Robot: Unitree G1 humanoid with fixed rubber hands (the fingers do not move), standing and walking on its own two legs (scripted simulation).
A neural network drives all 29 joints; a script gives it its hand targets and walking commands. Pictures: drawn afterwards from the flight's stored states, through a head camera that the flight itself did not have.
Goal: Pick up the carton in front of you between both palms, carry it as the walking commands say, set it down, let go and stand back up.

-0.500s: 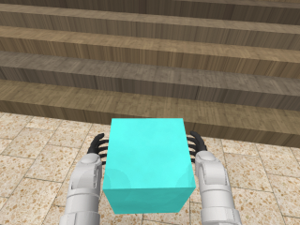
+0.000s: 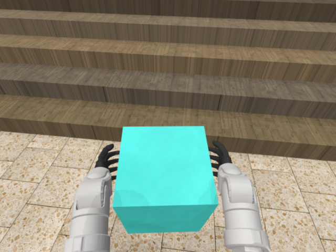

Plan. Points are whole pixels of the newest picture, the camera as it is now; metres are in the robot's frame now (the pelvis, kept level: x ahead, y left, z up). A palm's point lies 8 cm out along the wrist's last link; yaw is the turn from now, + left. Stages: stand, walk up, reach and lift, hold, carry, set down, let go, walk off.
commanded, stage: carry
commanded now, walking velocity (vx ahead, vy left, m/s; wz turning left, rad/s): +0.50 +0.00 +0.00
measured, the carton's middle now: (163, 182) +0.31 +0.01 -0.01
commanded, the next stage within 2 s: none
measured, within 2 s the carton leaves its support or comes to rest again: neither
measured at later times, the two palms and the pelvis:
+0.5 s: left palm (121, 116) +0.47 +0.14 +0.09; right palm (220, 116) +0.47 -0.16 +0.09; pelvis +0.21 -0.01 +0.01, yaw +0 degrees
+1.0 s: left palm (135, 60) +0.80 +0.13 +0.12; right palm (206, 59) +0.82 -0.17 +0.12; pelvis +0.52 -0.03 +0.00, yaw +1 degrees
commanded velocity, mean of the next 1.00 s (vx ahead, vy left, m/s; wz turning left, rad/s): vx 0.50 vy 0.00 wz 0.00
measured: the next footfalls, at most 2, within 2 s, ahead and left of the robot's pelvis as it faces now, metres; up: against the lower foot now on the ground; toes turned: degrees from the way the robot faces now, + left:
left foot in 0.26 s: +0.15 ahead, +0.11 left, +0.00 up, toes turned +11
right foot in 0.58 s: +0.41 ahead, -0.13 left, +0.00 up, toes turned -11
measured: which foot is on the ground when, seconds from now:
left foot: down 0.00-0.04, up 0.06-0.24, down 0.26-0.60, up 0.62-1.00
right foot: down 0.00-0.26, up 0.28-0.56, down 0.58-1.00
